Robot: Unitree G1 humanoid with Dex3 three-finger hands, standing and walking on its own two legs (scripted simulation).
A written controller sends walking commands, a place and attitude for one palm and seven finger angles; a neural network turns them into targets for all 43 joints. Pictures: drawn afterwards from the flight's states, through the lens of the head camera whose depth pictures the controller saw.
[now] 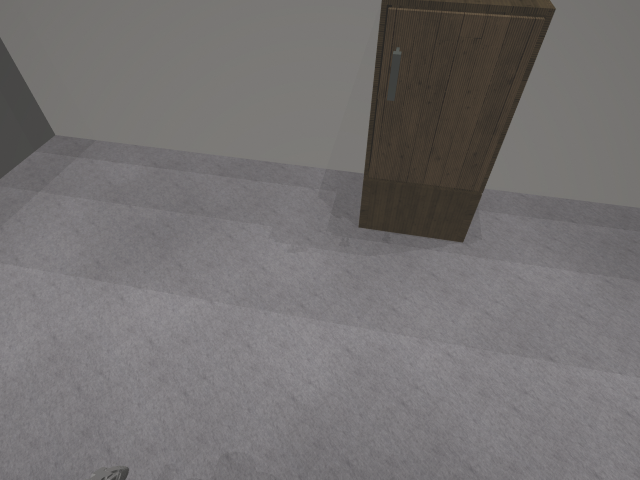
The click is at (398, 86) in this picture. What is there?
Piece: cupboard door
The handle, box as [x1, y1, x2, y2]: [387, 47, 401, 100]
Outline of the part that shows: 399,47 397,47 396,50 393,51 387,99 389,100 394,99 401,52 399,50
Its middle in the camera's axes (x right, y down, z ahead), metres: +0.23 -0.51 +1.19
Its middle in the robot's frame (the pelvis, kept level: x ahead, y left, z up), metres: +1.24 -0.17 -0.04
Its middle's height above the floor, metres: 0.73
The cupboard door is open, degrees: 0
